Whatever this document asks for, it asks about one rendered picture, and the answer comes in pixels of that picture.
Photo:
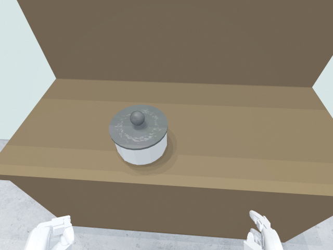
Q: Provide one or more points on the table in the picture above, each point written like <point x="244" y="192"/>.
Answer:
<point x="246" y="130"/>

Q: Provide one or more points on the robot left hand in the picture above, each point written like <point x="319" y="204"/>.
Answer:
<point x="39" y="237"/>

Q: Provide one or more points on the robot right hand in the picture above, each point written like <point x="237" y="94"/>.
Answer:
<point x="268" y="239"/>

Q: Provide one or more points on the lid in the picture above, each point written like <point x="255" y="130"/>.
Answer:
<point x="148" y="134"/>

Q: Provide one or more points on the knob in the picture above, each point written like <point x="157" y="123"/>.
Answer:
<point x="137" y="118"/>

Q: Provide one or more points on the pot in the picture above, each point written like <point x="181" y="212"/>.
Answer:
<point x="145" y="156"/>

